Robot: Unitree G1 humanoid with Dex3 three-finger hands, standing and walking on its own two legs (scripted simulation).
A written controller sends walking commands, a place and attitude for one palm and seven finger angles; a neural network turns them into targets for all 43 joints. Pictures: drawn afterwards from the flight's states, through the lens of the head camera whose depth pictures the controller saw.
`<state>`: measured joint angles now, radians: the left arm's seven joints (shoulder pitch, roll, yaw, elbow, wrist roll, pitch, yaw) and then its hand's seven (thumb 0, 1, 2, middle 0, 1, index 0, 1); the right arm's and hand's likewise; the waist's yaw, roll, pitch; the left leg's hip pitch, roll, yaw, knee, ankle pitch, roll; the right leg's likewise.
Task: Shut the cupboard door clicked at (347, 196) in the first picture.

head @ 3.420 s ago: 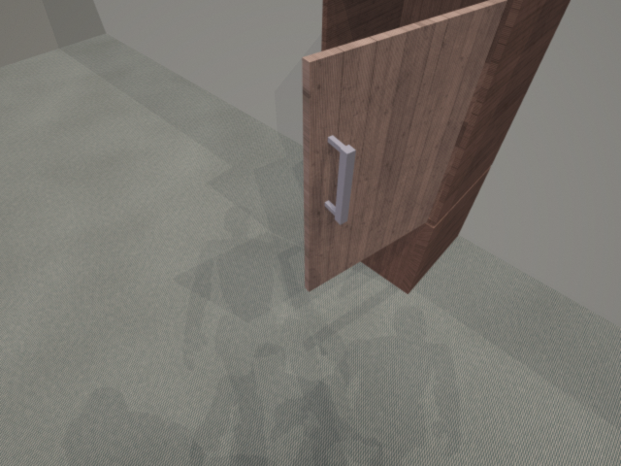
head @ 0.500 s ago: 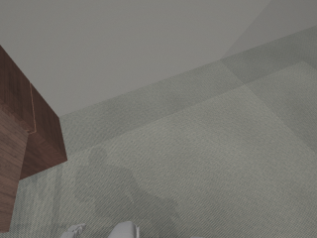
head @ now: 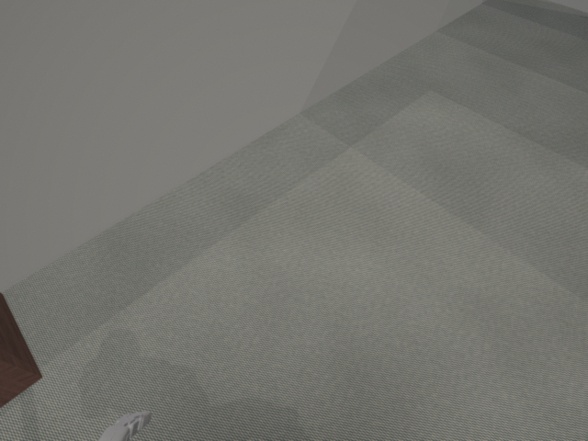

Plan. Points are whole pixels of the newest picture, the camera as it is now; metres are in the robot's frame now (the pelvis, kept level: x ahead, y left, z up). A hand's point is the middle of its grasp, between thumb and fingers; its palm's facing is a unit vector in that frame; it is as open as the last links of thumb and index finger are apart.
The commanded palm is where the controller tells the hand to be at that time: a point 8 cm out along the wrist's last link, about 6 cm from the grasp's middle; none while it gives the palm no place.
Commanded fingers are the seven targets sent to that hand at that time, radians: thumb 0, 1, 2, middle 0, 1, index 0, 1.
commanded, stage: walk around to get in front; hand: left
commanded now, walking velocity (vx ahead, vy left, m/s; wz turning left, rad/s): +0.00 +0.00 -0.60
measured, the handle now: out of the picture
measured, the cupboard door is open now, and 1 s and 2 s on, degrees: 77 77 77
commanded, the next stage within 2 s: none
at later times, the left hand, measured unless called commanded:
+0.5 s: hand (185, 423) +0.16 +0.18 -0.16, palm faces -0.23 -0.95 -0.20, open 7.4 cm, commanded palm none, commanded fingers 0.00 0.90 0.90 -0.20 -0.30 -0.20 -0.30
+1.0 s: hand (253, 390) +0.21 +0.08 -0.15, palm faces -0.51 -0.84 -0.21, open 7.4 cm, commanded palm none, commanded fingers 0.00 0.90 0.90 -0.20 -0.30 -0.20 -0.30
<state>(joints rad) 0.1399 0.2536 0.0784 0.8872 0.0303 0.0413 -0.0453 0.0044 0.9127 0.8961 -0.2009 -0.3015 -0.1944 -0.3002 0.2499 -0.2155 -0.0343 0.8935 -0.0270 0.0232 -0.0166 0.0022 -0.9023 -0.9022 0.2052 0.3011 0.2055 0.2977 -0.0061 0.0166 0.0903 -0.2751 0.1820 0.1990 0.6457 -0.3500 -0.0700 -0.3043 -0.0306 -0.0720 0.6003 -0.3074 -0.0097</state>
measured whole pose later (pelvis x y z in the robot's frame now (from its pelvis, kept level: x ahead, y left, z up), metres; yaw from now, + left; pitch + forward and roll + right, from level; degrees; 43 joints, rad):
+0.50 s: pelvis +0.02 +0.00 +0.01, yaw -16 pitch +2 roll -1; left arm 0.15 0.25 0.10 0.92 0.03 0.06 -0.03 0.01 0.91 0.90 -0.20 -0.30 -0.20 -0.30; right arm 0.21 -0.19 -0.01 0.88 -0.03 0.01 -0.04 0.00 -0.91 -0.90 0.20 0.30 0.20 0.30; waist 0.02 -0.04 0.09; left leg -0.28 0.08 0.09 0.53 -0.27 -0.01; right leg -0.49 0.02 0.01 1.08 -0.47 0.04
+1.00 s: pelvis +0.05 -0.05 +0.01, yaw -33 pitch +1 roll +1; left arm 0.21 0.21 0.07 0.94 0.03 0.02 -0.02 0.00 0.91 0.90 -0.21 -0.30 -0.20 -0.30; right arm 0.19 -0.24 -0.05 0.89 -0.02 0.02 -0.01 0.01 -0.91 -0.90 0.20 0.30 0.20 0.30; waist 0.01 -0.03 0.07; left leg -0.37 0.04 0.07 0.71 -0.40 -0.08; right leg -0.23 0.03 0.09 0.52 -0.31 -0.02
